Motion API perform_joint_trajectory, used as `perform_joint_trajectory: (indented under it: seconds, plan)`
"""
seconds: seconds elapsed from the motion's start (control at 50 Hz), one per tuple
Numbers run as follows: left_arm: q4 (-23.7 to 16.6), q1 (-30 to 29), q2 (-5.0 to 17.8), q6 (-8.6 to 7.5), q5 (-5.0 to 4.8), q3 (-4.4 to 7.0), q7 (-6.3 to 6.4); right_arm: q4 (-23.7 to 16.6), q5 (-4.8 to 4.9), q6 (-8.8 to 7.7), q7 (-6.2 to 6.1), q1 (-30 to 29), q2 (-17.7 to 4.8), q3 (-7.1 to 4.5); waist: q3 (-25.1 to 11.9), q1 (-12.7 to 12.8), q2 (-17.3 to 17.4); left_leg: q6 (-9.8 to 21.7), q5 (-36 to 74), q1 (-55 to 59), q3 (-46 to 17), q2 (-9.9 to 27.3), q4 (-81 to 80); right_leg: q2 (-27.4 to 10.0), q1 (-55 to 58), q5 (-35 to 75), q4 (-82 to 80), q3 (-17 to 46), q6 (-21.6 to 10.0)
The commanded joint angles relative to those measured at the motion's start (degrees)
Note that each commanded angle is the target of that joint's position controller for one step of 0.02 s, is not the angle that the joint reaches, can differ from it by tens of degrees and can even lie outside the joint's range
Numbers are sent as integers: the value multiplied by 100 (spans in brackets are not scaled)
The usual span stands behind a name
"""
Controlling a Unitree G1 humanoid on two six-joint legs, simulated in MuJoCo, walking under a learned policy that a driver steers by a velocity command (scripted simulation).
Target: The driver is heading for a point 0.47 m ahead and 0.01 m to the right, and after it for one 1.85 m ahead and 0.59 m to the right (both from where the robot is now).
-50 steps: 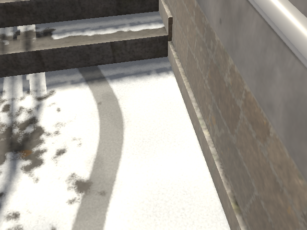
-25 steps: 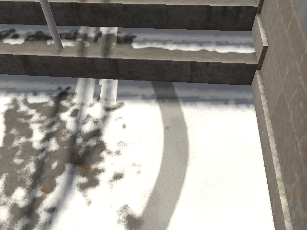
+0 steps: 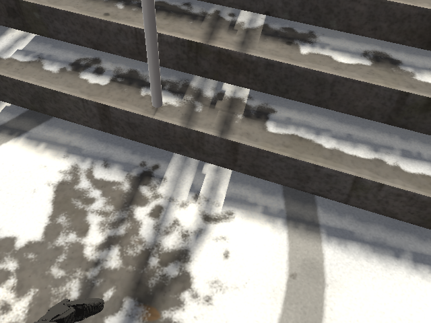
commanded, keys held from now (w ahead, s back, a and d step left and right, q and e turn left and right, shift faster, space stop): w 0.40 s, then e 0.60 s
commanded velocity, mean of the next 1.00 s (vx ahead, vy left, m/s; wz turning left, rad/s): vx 0.31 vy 0.00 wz -0.10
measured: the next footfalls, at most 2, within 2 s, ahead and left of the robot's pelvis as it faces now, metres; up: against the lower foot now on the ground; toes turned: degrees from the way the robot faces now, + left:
right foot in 0.06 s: +0.20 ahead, -0.13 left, +0.00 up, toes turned +5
left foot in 0.52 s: +0.47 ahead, +0.17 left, +0.00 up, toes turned +5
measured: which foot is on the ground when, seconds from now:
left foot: down 0.00-0.06, up 0.08-0.50, down 0.52-1.00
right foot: up 0.00-0.04, down 0.06-0.52, up 0.54-1.00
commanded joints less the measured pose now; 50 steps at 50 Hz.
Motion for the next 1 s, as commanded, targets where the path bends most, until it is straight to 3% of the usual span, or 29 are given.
perform_joint_trajectory:
  seconds: [0.02, 0.04, 0.06, 0.08, 0.1, 0.12, 0.14, 0.16, 0.18, 0.2, 0.24, 0.3, 0.34, 0.4, 0.44, 0.46, 0.48, 0.5, 0.52, 0.54, 0.56, 0.58, 0.6, 0.62, 0.66, 0.72, 0.78, 0.94, 1.0]
  plan:
    - [-247, 132, 786, -199, -28, 321, -55, -319, 19, -33, 14, 68, -635, -167, -209, 340, 1154, 647, 1049, -255, -1120, 1215, -188, 236, 1403, -91, -459, -272, -187]
    - [-156, 520, 830, -230, 20, 373, -62, -385, 4, -59, 18, -87, -577, -129, -316, 628, 1217, 534, 1648, -261, -1070, 1081, 170, 276, 1939, -216, -538, -385, -321]
    - [-8, 1261, 1033, -264, 99, 445, -63, -516, -77, -95, 55, -247, -299, -21, -701, 985, 996, 302, 1922, -599, -764, 776, 1354, -131, 2976, -275, -465, -42, -532]
    - [91, 2020, 1291, -224, 100, 459, -113, -655, -207, -131, 87, -155, 41, 100, -1233, 1083, -256, 33, 392, -1433, -234, 316, 3179, -1111, 4050, -34, -580, 1273, -922]
    - [349, 2329, 1500, -253, 97, 537, -176, -592, 31, -108, 21, 871, -58, 66, -1477, 616, -2497, -223, -1715, -3145, 108, -109, 4755, -2167, 4940, -1455, -1445, 3955, -1954]
    - [224, 2057, 1037, -236, -8, 437, -108, -468, 2, -129, -20, 526, -654, -9, -849, 778, -1552, -191, -1277, -3967, -191, 383, 5342, -2115, 4560, -2945, -1650, 4070, -1901]
    - [114, 1950, 756, -174, -34, 345, -44, -644, -46, -73, 14, -217, -790, 8, -312, 1014, -1169, -187, -696, -4356, 148, 602, 5718, -1860, 4222, -3108, -1701, 3169, -1737]
    - [108, 1864, 743, -114, 20, 261, -30, -741, -184, -28, 10, -504, -655, 67, -131, 931, -523, -172, -217, -4309, 358, 780, 5666, -1609, 3728, -2756, -1815, 2660, -1625]
    - [144, 1657, 713, -73, 58, 212, -34, -868, -258, -9, 19, -662, -620, 64, 92, 701, -178, -149, 196, -4050, 385, 942, 5242, -1455, 3137, -2301, -1938, 2320, -1531]
    - [209, 1619, 598, -76, 107, 116, -45, -872, -269, 12, 47, -676, -507, 90, 219, 558, -209, -143, 332, -3725, 567, 1131, 4973, -1230, 2739, -1755, -2079, 1835, -1452]
    - [360, 1639, 515, -75, 31, 55, -59, -891, -244, 40, 45, -692, -326, 143, 361, 475, -377, -242, 431, -3590, 842, 1280, 4456, -1045, 2431, -968, -2217, 1317, -1476]
    - [542, 1729, 769, -35, 19, 79, 3, -1008, -237, 50, 17, -1087, -118, 240, 352, 535, -252, -372, 990, -3441, 1080, 1402, 3202, -1042, 2367, 90, -2223, 742, -1378]
    - [662, 1899, 1002, 11, 32, 127, 20, -1092, -131, -11, 55, -1507, 71, 298, 496, 739, -201, -410, 1499, -3203, 1199, 1390, 2304, -1102, 2353, 320, -2303, 539, -1255]
    - [887, 2097, 1100, 4, -175, 104, -5, -1139, -112, -2, 58, -1918, -121, 187, 647, 895, -239, -397, 2047, -2528, 1403, 1187, 1375, -1107, 2240, 207, -2436, 140, -1142]
    - [1035, 2322, 1023, 76, -210, 48, -3, -1262, -172, -62, 93, -2162, -130, 167, 662, 957, -326, -405, 2059, -2240, 1437, 958, 920, -1092, 2611, 1008, -2188, 174, -1121]
    - [1147, 2412, 986, 87, -177, 16, 4, -1287, -140, -87, 125, -2155, -174, 139, 477, 856, -380, -340, 1980, -1979, 1403, 880, 618, -1052, 2862, 1384, -1868, 127, -1012]
    - [1120, 2312, 1014, 114, -140, 18, 1, -1216, -212, -155, 201, -1859, -358, 65, 159, 624, -352, -228, 2208, -1344, 1404, 739, 303, -965, 2940, 1922, -1426, 121, -865]
    - [1039, 2102, 1081, 131, -145, 15, 10, -988, -280, -184, 217, -1092, -524, -44, -299, 112, -571, -54, 2409, -312, 1468, 625, 150, -799, 2764, 2633, -748, 14, -724]
    - [809, 1857, 1065, 112, -64, 0, -5, -726, -409, -186, 144, -145, -970, -175, -987, -301, -308, 220, 4116, 1144, 1079, 1238, 419, -395, 2012, 1853, 490, -193, -427]
    - [652, 2480, 277, 58, 140, -198, -34, -655, -645, -108, -1, 429, -1320, -182, -2104, -95, 1523, 931, 6484, 3296, -594, 2960, 858, 269, 203, -2265, 2728, -312, -15]
    - [863, 3210, 426, 37, 100, -214, -89, -723, -658, -18, -13, 589, -1175, -51, -3172, 31, 2063, 1372, 7757, 3373, -1589, 3616, 667, 435, 96, -3923, 3986, 766, 48]
    - [886, 3066, 860, 123, -125, -74, -85, -689, -546, 45, 45, 277, -1038, -58, -3023, 32, 1637, 1579, 5913, 2831, -1388, 3513, 122, 228, -243, -3616, 4621, 716, 158]
    - [741, 2431, 873, 250, -156, -37, -8, -666, -372, 54, 40, -160, -719, 40, -2041, 144, 1017, 1311, 4782, 2057, -801, 3149, -86, -64, -713, -3191, 4549, 241, 191]
    - [704, 2018, 794, 352, -169, -9, 53, -542, -311, 26, 18, -427, -491, 124, -1282, 296, 662, 1043, 4139, 1230, -254, 2778, -283, -219, -770, -2762, 4231, 157, 262]
    - [706, 2040, 610, 562, -157, 18, 100, -482, -431, -36, 4, -949, -520, 104, -690, 655, 648, 812, 3637, -235, 414, 2547, -848, -307, 121, -2202, 3801, -10, 349]
    - [505, 1934, 497, 686, -63, 92, 110, -410, -523, -139, -89, -1176, -627, 55, -513, 787, 708, 950, 3363, -631, 908, 2593, -1225, -264, 218, -1635, 3450, -35, 349]
    - [225, 1513, 533, 789, 45, 115, 71, -266, -496, -67, -180, -1201, -731, 0, -375, 694, 717, 984, 2596, -574, 1298, 2600, -1425, -384, 144, -1233, 2774, -109, 300]
    - [-472, 519, 753, 894, -6, 195, -52, 16, -355, 270, -160, -1117, -1105, -129, -166, 283, 772, 832, 1374, -20, 1636, 2840, -1263, -389, 410, -1598, 1340, -556, 70]
    - [-644, 519, 770, 886, -55, 236, -130, 99, -203, 322, -176, -1169, -1213, -173, -253, 346, 862, 594, 1848, 322, 1706, 2895, -783, -259, 798, -1615, 462, -747, -141]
